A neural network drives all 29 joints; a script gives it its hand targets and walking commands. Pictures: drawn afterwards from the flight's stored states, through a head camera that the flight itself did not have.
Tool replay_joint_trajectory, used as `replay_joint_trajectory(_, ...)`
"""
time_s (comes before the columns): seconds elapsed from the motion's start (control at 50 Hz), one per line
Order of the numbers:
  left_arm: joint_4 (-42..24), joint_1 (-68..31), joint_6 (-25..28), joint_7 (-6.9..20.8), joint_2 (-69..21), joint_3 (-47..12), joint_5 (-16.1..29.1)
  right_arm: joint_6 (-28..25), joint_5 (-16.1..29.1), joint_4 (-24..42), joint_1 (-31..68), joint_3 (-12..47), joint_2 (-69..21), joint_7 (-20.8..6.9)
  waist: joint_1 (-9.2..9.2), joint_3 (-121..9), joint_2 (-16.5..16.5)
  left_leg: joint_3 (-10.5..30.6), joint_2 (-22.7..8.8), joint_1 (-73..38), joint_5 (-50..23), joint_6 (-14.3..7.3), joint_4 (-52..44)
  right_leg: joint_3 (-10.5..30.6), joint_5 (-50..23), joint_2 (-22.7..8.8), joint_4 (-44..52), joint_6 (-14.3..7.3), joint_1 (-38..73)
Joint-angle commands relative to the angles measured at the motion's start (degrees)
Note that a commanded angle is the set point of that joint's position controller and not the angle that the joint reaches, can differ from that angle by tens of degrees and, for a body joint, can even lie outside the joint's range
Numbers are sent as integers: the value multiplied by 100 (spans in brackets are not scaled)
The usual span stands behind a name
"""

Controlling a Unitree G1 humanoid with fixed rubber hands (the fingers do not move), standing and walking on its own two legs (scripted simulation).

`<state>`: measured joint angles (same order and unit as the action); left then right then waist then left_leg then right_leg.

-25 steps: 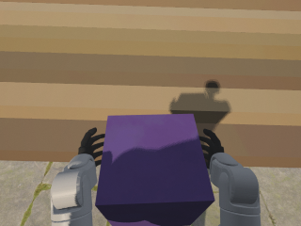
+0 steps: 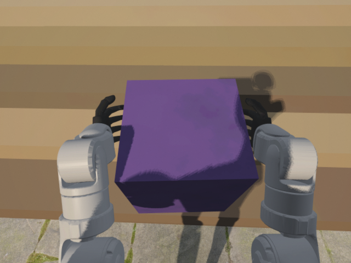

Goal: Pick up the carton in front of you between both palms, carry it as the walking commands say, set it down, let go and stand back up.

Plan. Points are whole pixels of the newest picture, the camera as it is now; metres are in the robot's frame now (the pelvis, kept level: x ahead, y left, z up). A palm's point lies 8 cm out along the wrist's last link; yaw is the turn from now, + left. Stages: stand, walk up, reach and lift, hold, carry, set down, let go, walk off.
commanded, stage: carry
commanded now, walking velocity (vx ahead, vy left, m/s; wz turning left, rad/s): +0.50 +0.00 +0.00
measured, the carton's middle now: (181, 153) +0.34 +0.00 +0.09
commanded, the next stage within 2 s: none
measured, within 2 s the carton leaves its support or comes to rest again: neither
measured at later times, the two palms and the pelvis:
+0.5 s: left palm (141, 45) +0.71 +0.13 +0.15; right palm (238, 51) +0.68 -0.17 +0.15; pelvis +0.30 +0.00 +0.02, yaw -1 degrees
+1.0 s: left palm out of the picture +0.97 +0.15 +0.32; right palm out of the picture +1.03 -0.14 +0.32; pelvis +0.62 -0.07 +0.16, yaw +2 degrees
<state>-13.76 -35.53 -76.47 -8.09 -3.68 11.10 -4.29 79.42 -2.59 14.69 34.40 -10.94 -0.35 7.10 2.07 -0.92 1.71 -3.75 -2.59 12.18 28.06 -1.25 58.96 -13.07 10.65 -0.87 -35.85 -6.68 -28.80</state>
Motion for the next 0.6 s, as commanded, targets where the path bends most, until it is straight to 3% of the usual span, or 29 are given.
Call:
replay_joint_trajectory(0.0, 90, -3924, -205, 1484, -4806, -3702, 2823, -74, 2383, 158, 4515, 3662, -5005, -1189, 148, -2525, -797, 506, -4, 2800, -493, -310, 1746, 3303, -473, -1821, 1623, -643, 3902)
replay_joint_trajectory(0.02, 101, -4254, -178, 1516, -5054, -3774, 2946, -120, 2369, 44, 4654, 3605, -5181, -1171, 114, -2470, -442, 496, -139, 2687, -743, -303, 1428, 2859, -1053, -1729, 1606, -550, 3589)
replay_joint_trajectory(0.08, 247, -4920, -61, 1560, -5492, -3746, 3082, -271, 2212, -234, 5022, 3503, -5450, -1074, 58, -2747, -669, 324, -148, 2554, -904, -210, 842, 2156, -1793, -1563, 1601, -543, 3591)
replay_joint_trajectory(0.16, 492, -5386, 39, 1522, -5510, -3629, 3065, -430, 2115, -496, 5417, 3383, -5405, -922, 125, -2722, -647, 56, -48, 3134, -1141, -130, -76, 1660, -2723, -1399, 1352, -616, 3989)
replay_joint_trajectory(0.26, 1086, -5368, 51, 1477, -5393, -3313, 2820, -426, 2024, -953, 5586, 3180, -5367, -913, 218, -2626, -910, -403, 270, 2682, -1991, -214, -1450, 966, -3668, -1014, 824, -510, 4010)
replay_joint_trajectory(0.28, 1174, -5361, 51, 1474, -5402, -3246, 2763, -415, 2030, -1029, 5646, 3150, -5393, -937, 240, -2600, -903, -518, 411, 2538, -2042, -269, -1735, 880, -4093, -990, 592, -468, 4040)
replay_joint_trajectory(0.3, 1283, -5314, 41, 1468, -5432, -3236, 2718, -408, 2004, -1120, 5611, 3114, -5381, -965, 155, -2801, -1023, -640, 612, 2274, -2058, -414, -1881, 768, -5234, -905, 120, -418, 4175)
replay_joint_trajectory(0.32, 1392, -5219, 40, 1459, -5434, -3183, 2659, -398, 2002, -1196, 5663, 3081, -5422, -1000, -36, -2933, -1065, -656, 711, 1695, -2323, -491, -2422, 557, -5776, -855, -372, -272, 4050)
replay_joint_trajectory(0.34, 1426, -5260, 44, 1451, -5486, -3169, 2625, -394, 2003, -1260, 5626, 3041, -5475, -1043, -508, -3155, -893, -716, 696, 454, -3173, -463, -3317, 324, -5557, -775, -1214, -73, 3605)
replay_joint_trajectory(0.36, 1400, -5488, 39, 1456, -5586, -3176, 2642, -422, 2011, -1326, 5683, 3036, -5544, -1083, -777, -3257, -156, -209, 291, -1354, -4495, -506, -3595, 296, -3871, -442, -2275, 289, 2185)
replay_joint_trajectory(0.38, 1607, -5443, 18, 1464, -5693, -3144, 2661, -420, 2067, -1565, 5463, 2981, -5738, -1129, -867, -3111, 965, 1179, -702, -3138, -7744, -745, -3161, 541, -55, 170, -3278, 388, 140)
replay_joint_trajectory(0.4, 1821, -5206, 19, 1454, -5860, -3154, 2587, -452, 2059, -1712, 5282, 2878, -5664, -1170, -857, -3617, 1779, 2297, -1676, -4952, -9850, -1681, -2492, 981, 1980, 636, -4866, 482, -1801)
replay_joint_trajectory(0.42, 1751, -5113, 73, 1428, -5708, -2932, 2376, -478, 2123, -1622, 5244, 2954, -5909, -1213, -1075, -3994, 1401, 2744, -1789, -5165, -8144, -2067, -2758, 1312, 1868, 452, -5905, 462, -2338)
replay_joint_trajectory(0.44, 1580, -5176, 111, 1387, -5736, -2883, 2261, -540, 2329, -1264, 5531, 3054, -6066, -1262, -1029, -3604, 797, 2739, -1681, -4562, -6592, -1971, -3071, 1558, 1664, 325, -6256, 373, -2705)
replay_joint_trajectory(0.46, 1362, -5335, 148, 1339, -5745, -2891, 2167, -580, 2541, -842, 5908, 3253, -6292, -1290, -896, -3310, 275, 2609, -1602, -4376, -5539, -1728, -3178, 1546, 1627, 189, -6394, 300, -3179)
replay_joint_trajectory(0.52, 933, -4932, 269, 1138, -5541, -2907, 1841, -659, 2927, 35, 6412, 3635, -6473, -1278, -891, -2863, -25, 2094, -1470, -3865, -4901, -1314, -3322, 1282, 1772, 40, -6595, 145, -3759)
replay_joint_trajectory(0.54, 868, -4712, 303, 1072, -5406, -2952, 1700, -680, 2983, 217, 6369, 3695, -6400, -1270, -921, -2867, 224, 2089, -1506, -3826, -4575, -1367, -3444, 1120, 1931, 67, -7017, 93, -3986)
replay_joint_trajectory(0.58, 658, -4521, 360, 972, -5116, -3071, 1538, -688, 3095, 412, 6277, 3803, -6125, -1278, -1037, -2671, 351, 2067, -1547, -4052, -4301, -1389, -3625, 1039, 2380, -56, -7578, 17, -4861)
